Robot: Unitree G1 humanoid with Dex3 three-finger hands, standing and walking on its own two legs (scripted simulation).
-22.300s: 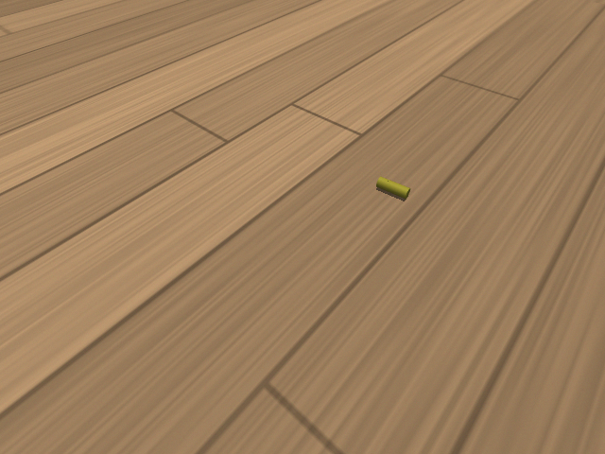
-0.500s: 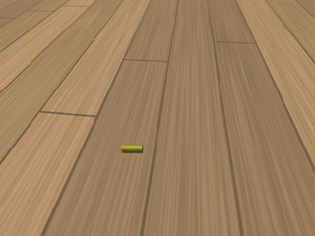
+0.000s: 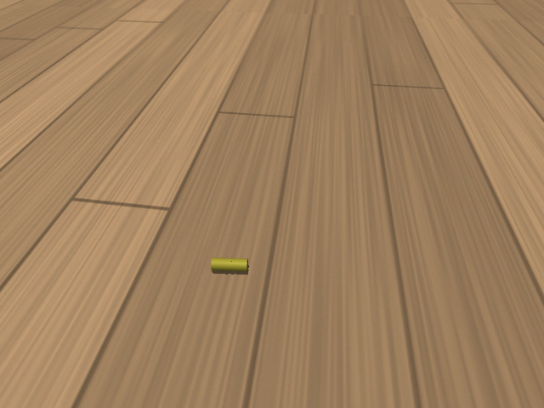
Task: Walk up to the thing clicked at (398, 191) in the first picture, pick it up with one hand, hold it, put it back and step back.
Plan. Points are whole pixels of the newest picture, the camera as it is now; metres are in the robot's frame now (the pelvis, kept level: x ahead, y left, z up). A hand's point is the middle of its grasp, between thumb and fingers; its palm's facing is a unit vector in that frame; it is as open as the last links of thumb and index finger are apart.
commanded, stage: walk up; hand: left
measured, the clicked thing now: (229, 264) +0.86 +0.19 -0.75
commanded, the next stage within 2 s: none
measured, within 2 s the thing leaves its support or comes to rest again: neither
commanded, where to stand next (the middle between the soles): +0.44 -0.01 m, yaw -4 degrees
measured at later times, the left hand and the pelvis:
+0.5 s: hand (100, 397) +0.20 +0.31 -0.15, palm faces -0.13 -0.93 -0.35, open 7.4 cm; pelvis +0.13 +0.04 -0.01, yaw -3 degrees
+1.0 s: hand (147, 302) +0.38 +0.28 -0.17, palm faces -0.08 -0.93 -0.35, open 7.4 cm; pelvis +0.30 +0.02 -0.03, yaw -4 degrees
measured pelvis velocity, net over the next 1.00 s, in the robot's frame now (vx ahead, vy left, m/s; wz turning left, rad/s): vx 0.30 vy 0.02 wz -0.06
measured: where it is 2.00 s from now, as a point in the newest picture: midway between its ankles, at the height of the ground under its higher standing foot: (280, 386)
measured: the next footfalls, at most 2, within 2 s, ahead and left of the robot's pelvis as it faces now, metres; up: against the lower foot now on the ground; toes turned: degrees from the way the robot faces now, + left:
right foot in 0.58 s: +0.31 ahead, -0.12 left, +0.00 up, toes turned -6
left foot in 0.94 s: +0.42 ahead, +0.12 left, +0.00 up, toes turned -3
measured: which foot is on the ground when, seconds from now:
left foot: down 0.00-0.62, up 0.64-0.92, down 0.94-1.00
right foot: down 0.00-0.16, up 0.18-0.56, down 0.58-0.96, up 0.98-1.00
